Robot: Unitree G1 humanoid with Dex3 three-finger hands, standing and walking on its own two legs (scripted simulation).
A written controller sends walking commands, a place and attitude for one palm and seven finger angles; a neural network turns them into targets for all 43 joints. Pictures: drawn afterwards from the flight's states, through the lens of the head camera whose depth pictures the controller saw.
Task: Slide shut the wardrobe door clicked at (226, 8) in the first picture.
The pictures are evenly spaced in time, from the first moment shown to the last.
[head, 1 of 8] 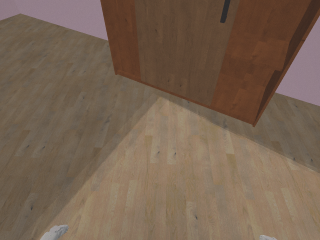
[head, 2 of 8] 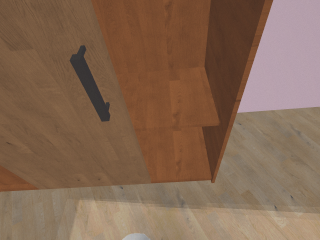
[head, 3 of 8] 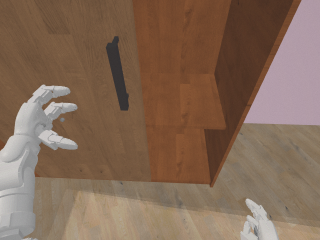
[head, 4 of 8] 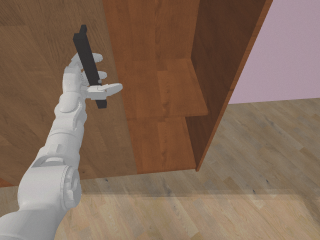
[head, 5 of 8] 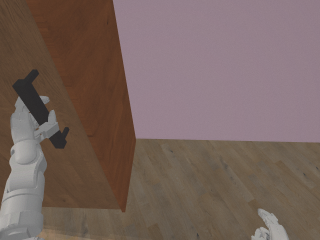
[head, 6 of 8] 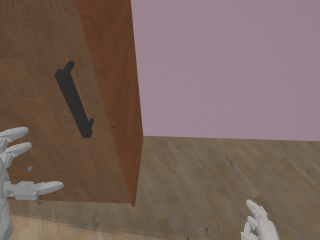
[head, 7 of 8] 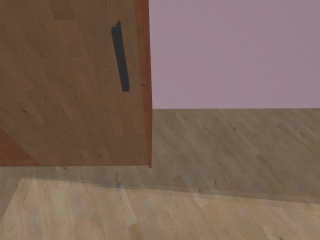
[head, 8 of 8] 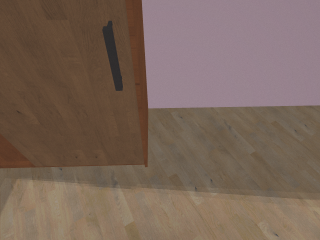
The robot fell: no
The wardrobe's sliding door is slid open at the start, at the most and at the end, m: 0.38 0.38 0.00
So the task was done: yes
